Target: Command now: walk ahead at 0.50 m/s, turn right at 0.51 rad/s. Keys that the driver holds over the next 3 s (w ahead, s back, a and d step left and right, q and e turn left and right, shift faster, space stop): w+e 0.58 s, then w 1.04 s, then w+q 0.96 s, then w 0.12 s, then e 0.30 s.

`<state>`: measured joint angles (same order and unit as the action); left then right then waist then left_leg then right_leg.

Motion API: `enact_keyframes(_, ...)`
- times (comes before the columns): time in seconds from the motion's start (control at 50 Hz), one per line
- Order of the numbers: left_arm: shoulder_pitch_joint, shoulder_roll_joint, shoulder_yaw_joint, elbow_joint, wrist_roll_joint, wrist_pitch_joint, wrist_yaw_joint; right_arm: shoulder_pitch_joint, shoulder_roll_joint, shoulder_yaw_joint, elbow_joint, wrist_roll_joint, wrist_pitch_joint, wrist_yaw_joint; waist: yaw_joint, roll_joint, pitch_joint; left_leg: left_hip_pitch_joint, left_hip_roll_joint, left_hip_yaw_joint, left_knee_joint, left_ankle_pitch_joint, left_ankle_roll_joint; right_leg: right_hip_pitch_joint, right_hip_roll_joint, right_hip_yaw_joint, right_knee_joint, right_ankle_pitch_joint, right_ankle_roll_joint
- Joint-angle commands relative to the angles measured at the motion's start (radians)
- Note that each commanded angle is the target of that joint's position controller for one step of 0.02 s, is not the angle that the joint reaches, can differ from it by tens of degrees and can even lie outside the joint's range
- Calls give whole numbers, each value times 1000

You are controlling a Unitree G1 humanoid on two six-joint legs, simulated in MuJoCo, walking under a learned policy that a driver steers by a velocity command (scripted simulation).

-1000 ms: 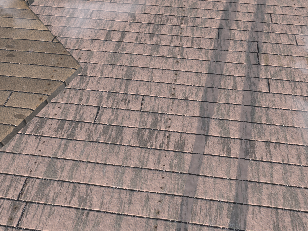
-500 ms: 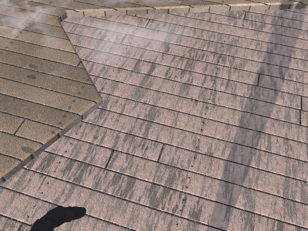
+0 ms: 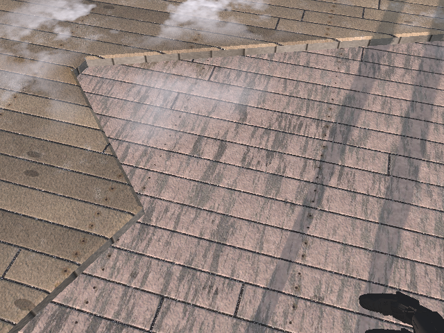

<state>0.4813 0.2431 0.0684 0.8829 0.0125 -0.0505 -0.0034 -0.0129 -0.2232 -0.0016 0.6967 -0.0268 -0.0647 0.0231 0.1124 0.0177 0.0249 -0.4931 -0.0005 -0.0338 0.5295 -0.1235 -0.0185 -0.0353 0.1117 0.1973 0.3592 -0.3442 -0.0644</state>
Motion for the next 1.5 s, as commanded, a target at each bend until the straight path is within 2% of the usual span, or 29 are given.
enact_keyframes(0.02,-67,165,40,-84,-10,-19,-2,218,-173,-59,-7,-9,-36,-30,-179,-33,-129,442,36,-45,-121,-41,56,-180,-147,137,255,505,-55)
enact_keyframes(0.04,-74,91,19,-122,-20,-27,-4,387,-254,-77,-3,-32,-39,-50,-241,97,-283,659,291,-280,-148,-240,111,-299,-89,27,527,234,-33)
enact_keyframes(0.06,31,59,13,-150,-40,-18,-1,363,-320,-94,0,-35,-20,-50,-165,303,-305,760,458,-687,-272,-358,208,-573,29,-87,716,-237,-16)
enact_keyframes(0.08,22,128,21,-112,-5,4,7,315,-229,-85,-5,-22,-9,-44,-139,143,-189,644,438,-676,-268,-457,219,-646,-74,-93,823,-169,-21)
enact_keyframes(0.1,-50,126,22,-111,8,9,-6,262,-141,-63,-17,-12,-10,-37,-139,36,-86,530,374,-520,-284,-389,196,-634,-103,-93,822,-73,-17)
enact_keyframes(0.14,-108,98,20,-123,20,21,-25,245,-104,-51,-2,-11,-21,-34,-118,58,-19,413,287,-281,-324,-119,160,-592,-149,-112,774,1,4)
enact_keyframes(0.22,-163,90,17,-154,26,49,-50,303,-119,-59,38,11,-51,-26,-100,86,-28,412,256,-99,-344,181,161,-621,-162,-134,783,87,26)
enact_keyframes(0.44,-511,54,-21,-283,26,44,-87,435,-165,-74,120,9,-34,-33,-171,64,63,509,254,172,-350,339,138,-626,-161,-276,351,289,-3)
enact_keyframes(0.5,-506,67,-17,-294,33,44,-78,456,-195,-78,141,6,-15,-43,-155,80,38,581,265,233,-221,669,118,-524,-97,-339,274,158,-56)
enact_keyframes(0.54,-375,96,-1,-262,38,38,-63,461,-229,-84,150,5,2,-49,-93,96,-55,596,269,262,22,910,113,-353,-18,-361,236,65,-106)
enact_keyframes(0.56,-218,121,16,-213,46,28,-51,448,-234,-83,142,10,9,-50,-19,63,-146,505,254,283,240,812,94,-137,5,-337,154,106,-138)
enact_keyframes(0.58,-72,203,44,-178,52,25,-32,451,-197,-73,107,5,8,-46,32,-38,-255,274,226,284,534,411,66,129,-175,-94,122,-10,-187)
enact_keyframes(0.6,-128,310,67,-205,27,32,-24,463,-105,-55,25,17,1,-25,-46,-284,-337,-164,5,209,887,-423,6,394,-468,492,5,31,-339)
enact_keyframes(0.62,-85,274,64,-210,7,45,-13,344,-182,-68,12,3,-5,-23,23,-85,-311,-266,30,29,927,-350,13,367,-465,483,-57,162,-330)
enact_keyframes(0.66,-159,167,31,-168,2,34,0,331,-141,-53,22,20,-21,-19,-67,-4,-94,-209,111,22,765,-212,26,99,-393,208,-69,438,-261)
enact_keyframes(0.7,-223,121,11,-165,0,12,0,383,-128,-49,50,-9,9,-15,-139,-15,-55,-73,137,16,654,-208,18,-58,-307,71,-108,536,-207)
enact_keyframes(0.76,-183,129,8,-131,-9,-17,-10,387,-111,-51,62,-18,40,1,-152,-34,-40,-52,127,42,568,-155,8,-109,-268,5,-165,570,-199)
enact_keyframes(0.9,-59,141,5,-67,-12,-28,-9,132,-95,-48,-3,-7,40,10,-75,-66,35,-201,118,60,286,100,0,0,-247,-46,-209,558,-133)
enact_keyframes(1.02,22,147,-3,-14,5,-28,8,-22,-90,-39,-55,-3,28,17,-35,-76,72,-192,63,88,99,93,48,137,-291,-48,-169,652,-133)
enact_keyframes(1.08,-19,172,-2,-4,12,-29,19,63,-108,-47,-33,0,17,8,-95,-93,40,-11,1,109,25,-16,100,149,-303,-73,-63,932,-106)
enact_keyframes(1.12,-46,185,-2,3,12,-28,17,319,-148,-68,50,-6,4,-16,-212,-70,-106,324,-40,119,-58,-8,148,88,-253,-123,241,1040,-74)
enact_keyframes(1.14,-44,152,-14,-23,4,-33,15,492,-217,-86,83,-30,-3,-32,-273,6,-231,589,149,-77,-68,-90,199,-101,-207,-151,518,735,-60)
enact_keyframes(1.16,83,61,-29,-34,-32,-32,6,535,-324,-117,96,-38,0,-28,-211,260,-345,831,427,-584,-155,-131,348,-452,1,-208,901,-28,-11)
enact_keyframes(1.18,5,151,-11,-24,5,-28,12,459,-240,-99,92,4,8,-15,-199,93,-267,738,390,-653,-233,-151,321,-546,-30,-87,973,-125,-31)
enact_keyframes(1.2,-58,141,-10,-43,4,-30,6,352,-191,-85,79,14,9,-12,-156,46,-118,588,362,-474,-249,-135,301,-568,-83,-89,948,-43,-31)
enact_keyframes(1.24,-118,109,-17,-49,12,-20,-5,289,-114,-61,90,9,-1,-8,-116,-3,-7,408,252,-271,-315,5,233,-517,-149,-121,845,28,-28)
enact_keyframes(1.26,-73,96,-22,-45,20,-7,-11,287,-112,-59,103,13,-7,-12,-88,64,-18,362,243,-223,-333,50,230,-468,-161,-132,809,37,-14)
enact_keyframes(1.32,-98,77,-27,-37,28,13,-23,336,-122,-62,143,19,-30,-8,-79,45,-2,329,212,-147,-385,120,239,-478,-182,-163,756,76,14)
enact_keyframes(1.5,-449,44,-48,-136,17,9,-33,471,-136,-62,227,22,-31,-9,-158,45,60,432,165,-11,-414,256,209,-572,-194,-252,327,346,53)
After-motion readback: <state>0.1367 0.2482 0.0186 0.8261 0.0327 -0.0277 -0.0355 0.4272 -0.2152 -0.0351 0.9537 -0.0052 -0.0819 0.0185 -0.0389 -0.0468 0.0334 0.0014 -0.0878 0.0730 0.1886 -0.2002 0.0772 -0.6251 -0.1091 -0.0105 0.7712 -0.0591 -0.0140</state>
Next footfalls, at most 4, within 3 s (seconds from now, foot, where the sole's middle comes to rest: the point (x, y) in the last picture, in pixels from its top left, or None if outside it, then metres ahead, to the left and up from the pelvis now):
0.02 left None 0.16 0.11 -0.77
0.56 right None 0.39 -0.15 -0.77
1.12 left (300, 247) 0.76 -0.13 -0.77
1.68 right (389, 213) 0.92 -0.44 -0.77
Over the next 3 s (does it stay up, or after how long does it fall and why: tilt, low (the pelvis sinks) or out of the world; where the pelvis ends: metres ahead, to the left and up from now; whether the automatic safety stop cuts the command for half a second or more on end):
stays up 1.46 -0.46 0.01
